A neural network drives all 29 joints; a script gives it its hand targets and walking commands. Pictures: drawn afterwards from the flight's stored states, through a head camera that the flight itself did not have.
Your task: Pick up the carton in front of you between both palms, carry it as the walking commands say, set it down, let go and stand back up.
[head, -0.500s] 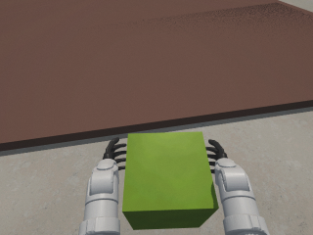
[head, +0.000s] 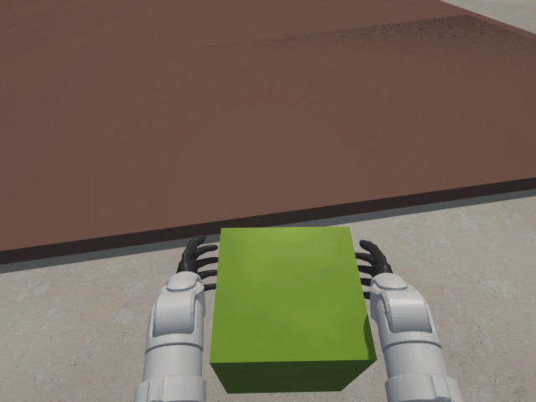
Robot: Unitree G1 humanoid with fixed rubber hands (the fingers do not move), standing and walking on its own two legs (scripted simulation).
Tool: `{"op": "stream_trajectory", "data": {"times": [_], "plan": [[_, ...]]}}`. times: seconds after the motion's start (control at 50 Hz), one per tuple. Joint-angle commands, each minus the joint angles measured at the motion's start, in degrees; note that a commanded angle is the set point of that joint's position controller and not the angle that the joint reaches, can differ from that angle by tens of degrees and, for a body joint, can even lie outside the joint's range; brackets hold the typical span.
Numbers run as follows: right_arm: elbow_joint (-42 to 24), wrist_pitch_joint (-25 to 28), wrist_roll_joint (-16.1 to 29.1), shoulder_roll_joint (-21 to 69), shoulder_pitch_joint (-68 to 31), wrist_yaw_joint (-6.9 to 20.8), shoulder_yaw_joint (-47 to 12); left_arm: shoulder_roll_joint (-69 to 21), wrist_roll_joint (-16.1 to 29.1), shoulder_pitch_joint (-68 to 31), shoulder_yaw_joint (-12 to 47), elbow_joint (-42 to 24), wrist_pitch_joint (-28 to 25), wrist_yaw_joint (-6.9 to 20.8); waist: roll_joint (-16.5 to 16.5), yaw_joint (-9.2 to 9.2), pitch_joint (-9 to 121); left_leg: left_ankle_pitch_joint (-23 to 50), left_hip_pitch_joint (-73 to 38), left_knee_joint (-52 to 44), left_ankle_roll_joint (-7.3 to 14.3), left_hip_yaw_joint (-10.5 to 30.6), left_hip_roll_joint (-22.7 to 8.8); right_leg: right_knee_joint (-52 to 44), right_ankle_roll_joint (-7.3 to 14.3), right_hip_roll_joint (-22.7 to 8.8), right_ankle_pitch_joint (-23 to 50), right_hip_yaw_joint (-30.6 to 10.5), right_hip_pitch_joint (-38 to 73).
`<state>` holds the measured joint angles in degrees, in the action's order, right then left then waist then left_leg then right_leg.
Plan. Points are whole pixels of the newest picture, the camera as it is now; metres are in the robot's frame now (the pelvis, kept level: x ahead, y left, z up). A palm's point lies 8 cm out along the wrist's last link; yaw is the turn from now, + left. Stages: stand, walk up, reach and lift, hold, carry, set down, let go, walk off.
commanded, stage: carry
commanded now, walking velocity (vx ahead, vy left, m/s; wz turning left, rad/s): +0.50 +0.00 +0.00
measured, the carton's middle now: (284, 314) +0.29 +0.00 -0.05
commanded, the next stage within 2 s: none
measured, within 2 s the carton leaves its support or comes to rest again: neither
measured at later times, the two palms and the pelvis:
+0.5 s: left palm (167, 207) +0.43 +0.21 +0.08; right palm (326, 204) +0.44 -0.08 +0.08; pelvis +0.17 +0.05 -0.01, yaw +2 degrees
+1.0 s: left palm (184, 125) +0.75 +0.25 +0.07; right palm (295, 122) +0.78 -0.04 +0.06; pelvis +0.50 +0.07 -0.02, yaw +5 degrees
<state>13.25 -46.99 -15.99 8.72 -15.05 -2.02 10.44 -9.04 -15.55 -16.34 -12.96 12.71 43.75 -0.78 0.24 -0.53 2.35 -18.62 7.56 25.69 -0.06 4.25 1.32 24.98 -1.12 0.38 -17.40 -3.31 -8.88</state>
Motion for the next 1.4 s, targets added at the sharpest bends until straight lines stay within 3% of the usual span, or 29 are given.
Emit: {"op": "stream_trajectory", "data": {"times": [0.0,0.04,0.1,0.18,0.24,0.3,0.34,0.4,0.46,0.48,0.5,0.52,0.56,0.64,0.66,0.8,0.84,0.86,0.88,0.94,0.96,1.04,1.12,1.18,1.28,1.32,1.34,1.36,1.38], "plan": [[-17.81,1.13,21.88,54.53,-36.92,12.80,-38.07,-54.79,19.82,-25.17,36.36,-6.85,3.30,12.64,4.45,-0.66,8.61,-12.09,15.23,0.59,0.17,-3.59,-2.12,-7.13,1.95,-8.32,-20.68,-4.59,-1.13],[-18.22,-2.07,25.18,54.66,-33.72,12.10,-40.13,-55.03,22.95,-25.18,39.81,-12.30,6.12,11.18,10.98,-0.79,13.97,-5.94,14.47,6.41,-0.99,-6.83,-0.46,-11.40,4.85,-13.01,-20.78,-10.81,3.14],[-21.85,-7.04,28.13,53.28,-33.00,10.40,-42.96,-53.12,23.17,-22.30,42.00,-17.74,11.22,8.66,6.75,0.04,15.63,-6.47,6.89,-1.41,0.25,-7.41,-1.01,-6.43,5.84,-11.20,-19.28,-5.99,-1.13],[-29.31,-13.41,29.05,51.95,-30.17,7.63,-41.02,-54.27,26.93,-22.52,44.63,-22.57,18.98,6.67,-18.45,1.88,12.36,-11.86,-9.07,-11.71,8.75,15.62,-17.66,10.84,0.47,-2.11,-9.50,10.06,-24.03],[-34.53,-17.14,29.45,51.08,-25.40,5.83,-41.35,-55.97,32.24,-21.29,47.38,-26.42,22.13,5.81,-9.10,1.27,10.74,12.25,-7.95,-6.67,8.67,8.43,-15.51,0.33,2.03,-0.71,-4.16,12.14,-18.62],[-39.68,-20.14,29.88,50.32,-22.48,4.36,-41.86,-56.51,33.22,-15.76,46.22,-29.24,24.09,5.01,-0.36,-0.66,16.04,30.51,9.11,10.99,2.53,-7.25,-8.97,-0.66,3.21,-3.85,6.47,9.30,9.00],[-38.91,-22.51,30.54,50.59,-19.89,4.50,-41.46,-53.73,31.20,-11.15,44.52,-30.54,25.03,3.92,18.50,-2.50,18.37,-3.82,36.82,25.96,-0.82,-15.62,-0.38,-1.87,14.17,-19.81,30.65,-11.47,30.00],[-40.22,-23.94,33.01,50.90,-20.11,5.48,-41.84,-55.21,29.70,-12.31,44.93,-34.90,26.31,2.56,8.49,-1.39,13.11,-15.34,39.37,12.09,1.87,-6.71,-6.07,-2.96,13.70,-23.64,25.33,-13.60,27.36],[-42.35,-24.07,32.85,51.57,-20.39,4.95,-43.00,-56.02,30.53,-12.68,45.52,-36.70,27.54,2.37,2.90,0.69,15.64,8.98,-5.27,-5.48,0.80,-13.08,-2.33,6.72,2.44,-11.93,12.51,9.69,-6.21],[-41.58,-23.73,32.72,49.87,-18.95,4.33,-40.91,-55.21,31.62,-14.48,45.87,-37.51,28.41,2.51,-18.35,2.55,15.55,13.87,-19.34,-7.84,3.12,3.98,-13.86,25.20,-0.95,-5.97,2.43,16.45,-23.50],[-40.38,-23.40,31.75,50.53,-17.46,3.84,-39.02,-54.94,33.55,-17.76,48.05,-40.08,28.62,2.92,-28.18,2.28,14.31,27.41,-24.58,-11.40,5.46,17.80,-20.87,32.29,-1.22,-1.59,-12.38,14.25,-34.98],[-44.21,-22.99,32.11,51.22,-19.74,3.55,-40.19,-56.30,36.07,-22.42,50.11,-42.12,28.32,3.13,-16.22,2.87,13.62,35.22,-24.66,-8.56,10.42,16.72,-21.91,36.71,-0.35,-3.04,-13.69,9.56,-35.60],[-46.25,-23.32,32.43,51.57,-23.68,2.74,-40.67,-55.68,35.31,-17.14,47.48,-36.20,28.49,3.11,-3.25,2.31,12.49,39.96,-24.36,-8.05,10.27,18.01,-22.58,39.54,1.48,-3.47,-11.14,8.45,-42.93],[-45.68,-23.15,35.24,53.45,-21.53,4.37,-43.48,-57.32,31.06,-10.22,43.94,-33.78,26.65,2.09,-5.61,2.50,15.19,58.68,-30.99,-7.03,4.25,2.85,-17.62,34.33,1.85,-4.38,-1.53,12.10,-43.62],[-48.19,-22.97,36.31,53.12,-22.64,4.76,-45.41,-58.35,29.07,-6.76,43.24,-34.75,25.87,1.90,-4.77,1.95,18.64,50.39,-27.60,-8.38,5.71,-2.01,-16.24,27.42,1.95,-3.77,0.84,11.78,-37.07],[-47.67,-22.69,34.42,51.20,-15.93,7.55,-42.82,-58.01,27.78,-7.69,46.65,-38.66,25.34,1.76,-14.43,0.79,14.21,77.73,-12.75,4.44,0.21,-16.26,-9.50,-0.14,2.88,8.69,22.68,28.36,-4.42],[-47.14,-22.48,31.83,49.54,-17.10,7.37,-42.52,-58.02,28.84,-7.02,48.29,-38.18,25.38,3.22,-6.52,-2.78,22.19,50.45,6.62,28.95,0.37,-14.38,-7.91,-1.35,7.89,-2.31,24.39,14.39,24.24],[-49.14,-22.55,32.56,52.98,-16.81,7.43,-44.88,-58.68,29.67,-8.45,48.41,-40.06,24.99,3.64,11.48,-1.57,26.27,-2.63,26.64,49.04,-0.87,-12.01,1.64,-0.07,17.46,-22.09,35.64,-14.48,36.24],[-49.96,-22.32,32.96,51.66,-18.65,7.22,-43.45,-58.90,30.23,-6.66,47.62,-37.00,25.13,4.00,8.51,-1.59,28.99,-4.92,28.93,59.46,1.29,-3.79,0.51,-3.60,19.87,-24.99,36.90,-21.03,33.52],[-45.38,-21.85,31.81,54.92,-15.89,6.58,-43.54,-60.29,34.96,-15.51,50.10,-43.56,24.98,5.29,-3.14,-0.08,21.11,2.17,26.76,48.92,3.28,0.12,-8.39,-12.83,11.61,-23.98,3.95,-13.94,16.68],[-47.76,-21.46,30.36,53.94,-17.81,6.26,-44.96,-60.29,34.63,-13.10,49.69,-39.29,25.46,6.00,1.90,-0.15,14.94,5.68,24.73,43.61,1.88,-2.77,-10.42,-16.79,7.55,-20.39,4.02,-6.71,7.01],[-49.27,-21.35,32.86,53.84,-22.31,4.67,-45.69,-57.28,36.43,-13.74,47.54,-40.28,26.16,6.18,5.26,-0.72,12.02,5.57,25.23,28.11,1.47,-9.05,-8.03,-16.82,11.60,-15.99,11.64,4.06,5.37],[-48.93,-22.74,33.01,49.43,-24.83,3.38,-44.71,-50.83,36.74,-18.49,46.75,-40.92,27.87,4.89,3.07,-3.45,12.74,10.22,34.11,20.44,0.97,-13.88,-5.00,-12.11,9.33,-14.37,26.08,6.13,18.56],[-48.28,-24.16,33.03,45.57,-30.53,2.11,-44.63,-46.12,35.67,-21.62,43.51,-38.09,28.62,3.98,11.29,-1.78,7.74,15.75,30.52,12.24,0.58,-16.37,-5.45,-11.25,9.06,-10.56,34.23,14.25,13.36],[-42.54,-25.74,34.23,35.69,-47.79,-0.71,-41.41,-35.40,32.11,-32.62,36.77,-29.90,29.17,-0.06,11.68,-0.57,14.30,20.25,14.82,5.19,3.19,-23.69,2.87,6.77,5.39,-9.89,63.43,17.62,16.92],[-36.85,-26.02,33.63,32.62,-51.77,-1.70,-37.71,-31.66,29.38,-38.70,33.83,-26.12,29.24,-2.19,1.26,5.07,21.58,51.63,-12.27,-0.11,5.61,-13.43,-7.05,26.29,0.91,-2.84,36.69,17.24,0.35],[-35.16,-25.89,34.14,31.89,-58.02,-2.38,-37.26,-31.14,29.50,-42.53,33.31,-25.15,29.39,-2.80,-12.70,5.75,28.83,82.67,-33.08,5.56,15.88,5.50,-21.95,47.23,-0.67,3.15,-1.67,14.36,-19.52],[-35.76,-25.13,35.54,32.50,-59.80,-3.12,-36.76,-32.02,30.26,-46.35,33.41,-24.72,29.46,-3.42,-11.82,4.77,33.71,79.93,-31.23,3.61,19.66,11.12,-24.08,54.44,0.53,2.14,-14.51,5.61,-20.74],[-31.60,-25.09,35.39,33.84,-59.43,-3.45,-34.85,-33.18,32.30,-52.58,34.64,-25.16,29.39,-3.66,-8.24,3.97,33.26,68.65,-22.78,2.04,17.24,9.74,-23.83,52.10,3.36,-1.74,-13.76,1.30,-16.65]]}}
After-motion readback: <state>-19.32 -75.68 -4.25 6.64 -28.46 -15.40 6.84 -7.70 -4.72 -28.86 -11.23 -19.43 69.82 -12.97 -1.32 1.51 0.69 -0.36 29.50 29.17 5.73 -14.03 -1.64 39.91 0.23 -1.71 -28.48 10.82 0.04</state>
